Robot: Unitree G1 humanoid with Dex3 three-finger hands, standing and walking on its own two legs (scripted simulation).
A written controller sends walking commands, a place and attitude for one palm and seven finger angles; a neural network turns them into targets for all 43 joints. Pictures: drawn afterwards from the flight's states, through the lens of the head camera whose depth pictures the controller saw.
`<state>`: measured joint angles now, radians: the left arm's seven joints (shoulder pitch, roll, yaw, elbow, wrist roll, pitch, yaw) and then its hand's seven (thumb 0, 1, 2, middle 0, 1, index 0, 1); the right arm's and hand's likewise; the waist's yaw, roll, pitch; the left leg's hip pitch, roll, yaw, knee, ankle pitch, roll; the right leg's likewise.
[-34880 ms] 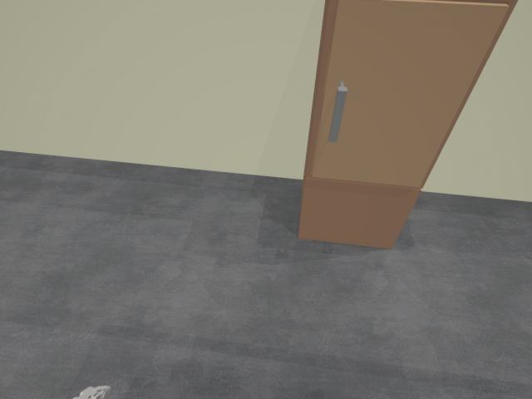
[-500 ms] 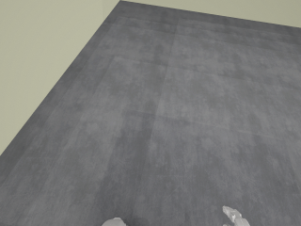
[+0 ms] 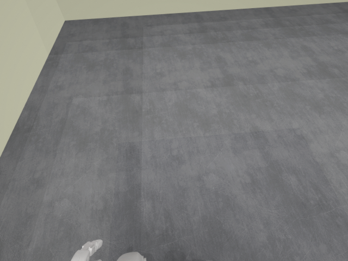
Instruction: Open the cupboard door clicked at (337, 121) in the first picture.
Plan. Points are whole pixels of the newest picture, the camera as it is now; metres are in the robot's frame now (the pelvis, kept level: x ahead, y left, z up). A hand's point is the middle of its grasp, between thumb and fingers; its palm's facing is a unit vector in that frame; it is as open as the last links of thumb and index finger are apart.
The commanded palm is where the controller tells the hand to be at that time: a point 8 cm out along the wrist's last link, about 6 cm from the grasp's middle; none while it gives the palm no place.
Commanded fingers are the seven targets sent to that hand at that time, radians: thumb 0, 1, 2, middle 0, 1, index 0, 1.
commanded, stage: walk to a spot facing it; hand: left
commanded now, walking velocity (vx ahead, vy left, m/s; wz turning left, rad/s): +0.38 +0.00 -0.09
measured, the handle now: out of the picture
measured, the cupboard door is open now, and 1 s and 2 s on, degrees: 46 46 46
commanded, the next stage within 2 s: turn to face it in 0.28 s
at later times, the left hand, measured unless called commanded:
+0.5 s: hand (110, 234) +0.21 +0.19 -0.18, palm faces +0.03 -0.99 -0.15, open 7.4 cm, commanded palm none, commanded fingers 0.00 0.90 0.90 -0.20 -0.30 -0.20 -0.30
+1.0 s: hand (121, 179) +0.37 +0.18 -0.16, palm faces +0.30 -0.93 -0.21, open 7.3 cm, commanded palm none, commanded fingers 0.00 0.90 0.90 -0.20 -0.30 -0.20 -0.30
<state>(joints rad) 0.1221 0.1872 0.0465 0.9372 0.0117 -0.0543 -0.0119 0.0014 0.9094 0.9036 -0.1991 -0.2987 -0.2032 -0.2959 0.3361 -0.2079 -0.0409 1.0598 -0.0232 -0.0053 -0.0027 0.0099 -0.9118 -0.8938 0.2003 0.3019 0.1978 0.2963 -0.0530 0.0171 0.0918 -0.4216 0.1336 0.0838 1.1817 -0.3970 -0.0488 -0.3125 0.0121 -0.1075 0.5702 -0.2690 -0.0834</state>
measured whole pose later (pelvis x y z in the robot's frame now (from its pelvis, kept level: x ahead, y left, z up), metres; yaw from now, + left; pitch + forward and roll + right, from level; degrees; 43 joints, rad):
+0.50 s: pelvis +0.24 +0.02 +0.00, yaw -2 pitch -1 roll +0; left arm 0.33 0.16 0.03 1.11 0.02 -0.03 0.00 0.01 0.91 0.90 -0.20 -0.30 -0.20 -0.30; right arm 0.18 -0.16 -0.02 0.99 -0.03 -0.07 -0.02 0.00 -0.91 -0.89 0.20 0.30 0.20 0.30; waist 0.02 -0.03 0.06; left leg -0.32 0.02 0.12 0.57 -0.23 0.04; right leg -0.39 -0.03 -0.04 1.19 -0.43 -0.01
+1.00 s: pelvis +0.34 -0.02 +0.00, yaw +17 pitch +1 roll +2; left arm 0.17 0.19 0.04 0.92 0.03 -0.01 0.02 0.00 0.92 0.90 -0.20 -0.30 -0.21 -0.30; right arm 0.17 -0.23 -0.06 0.96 -0.02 0.05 0.02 0.01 -0.91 -0.89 0.20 0.30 0.20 0.30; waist -0.02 -0.05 0.08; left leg -0.43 0.05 0.11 0.81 -0.43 -0.05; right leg -0.21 -0.14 -0.23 0.55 -0.34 0.01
